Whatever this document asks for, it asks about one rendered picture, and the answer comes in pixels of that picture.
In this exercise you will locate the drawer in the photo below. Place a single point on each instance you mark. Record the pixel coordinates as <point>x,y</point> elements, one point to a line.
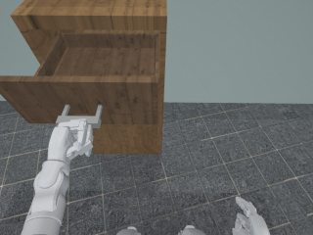
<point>84,70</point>

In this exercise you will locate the left robot hand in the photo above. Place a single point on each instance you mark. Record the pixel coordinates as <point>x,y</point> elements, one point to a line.
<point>76,133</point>

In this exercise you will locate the cabinet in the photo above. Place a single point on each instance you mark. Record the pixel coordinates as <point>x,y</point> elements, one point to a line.
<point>41,21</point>

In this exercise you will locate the robot shin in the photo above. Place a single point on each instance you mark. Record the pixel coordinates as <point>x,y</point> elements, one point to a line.
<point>132,227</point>
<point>189,226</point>

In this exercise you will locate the right robot shin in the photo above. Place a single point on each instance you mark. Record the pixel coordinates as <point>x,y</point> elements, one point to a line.
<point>189,226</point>

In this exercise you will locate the handle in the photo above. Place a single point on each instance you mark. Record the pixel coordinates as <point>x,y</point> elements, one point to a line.
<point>95,121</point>

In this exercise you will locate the left robot forearm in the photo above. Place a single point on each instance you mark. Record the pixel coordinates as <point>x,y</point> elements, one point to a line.
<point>46,213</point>

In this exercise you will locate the left robot shin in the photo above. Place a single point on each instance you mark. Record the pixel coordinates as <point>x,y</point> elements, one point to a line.
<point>132,227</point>

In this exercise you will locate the right robot hand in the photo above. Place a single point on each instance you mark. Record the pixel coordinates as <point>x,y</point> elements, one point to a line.
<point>253,223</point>

